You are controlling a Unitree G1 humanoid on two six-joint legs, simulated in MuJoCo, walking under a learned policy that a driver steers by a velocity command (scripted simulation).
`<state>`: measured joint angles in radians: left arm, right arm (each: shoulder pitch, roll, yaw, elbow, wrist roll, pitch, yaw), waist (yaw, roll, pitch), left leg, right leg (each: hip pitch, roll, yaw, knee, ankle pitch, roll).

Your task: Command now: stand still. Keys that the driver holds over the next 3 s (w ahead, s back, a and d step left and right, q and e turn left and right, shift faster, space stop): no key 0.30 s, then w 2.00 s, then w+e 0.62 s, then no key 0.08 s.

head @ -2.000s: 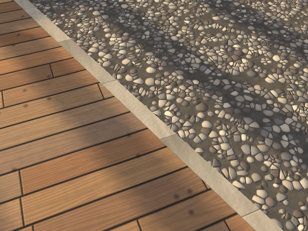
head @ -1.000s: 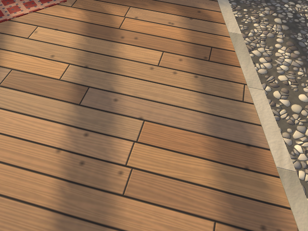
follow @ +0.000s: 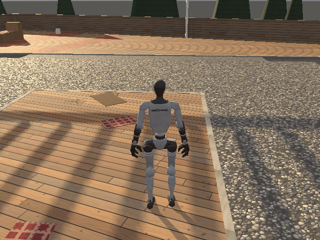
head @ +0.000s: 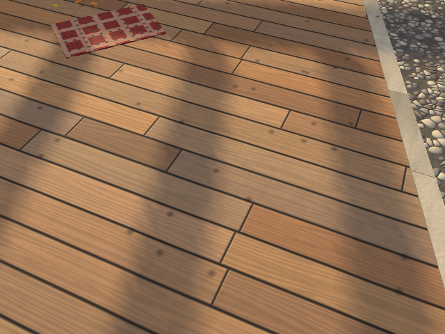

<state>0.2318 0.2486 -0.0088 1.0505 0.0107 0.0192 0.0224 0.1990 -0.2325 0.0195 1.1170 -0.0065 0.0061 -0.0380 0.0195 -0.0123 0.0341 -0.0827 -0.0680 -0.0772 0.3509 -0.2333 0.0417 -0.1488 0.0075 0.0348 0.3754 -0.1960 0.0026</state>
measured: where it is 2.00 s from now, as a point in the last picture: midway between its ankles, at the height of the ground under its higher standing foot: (246, 243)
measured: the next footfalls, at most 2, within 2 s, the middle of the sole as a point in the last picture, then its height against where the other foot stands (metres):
left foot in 1.06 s outside the picture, level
right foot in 1.60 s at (278, 266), level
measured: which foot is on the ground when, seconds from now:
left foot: down 0.00-0.60, up 0.62-1.00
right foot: down 0.00-1.00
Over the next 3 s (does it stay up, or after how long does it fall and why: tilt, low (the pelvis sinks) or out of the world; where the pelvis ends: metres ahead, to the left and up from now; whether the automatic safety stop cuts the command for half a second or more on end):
stays up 1.33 -0.11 0.00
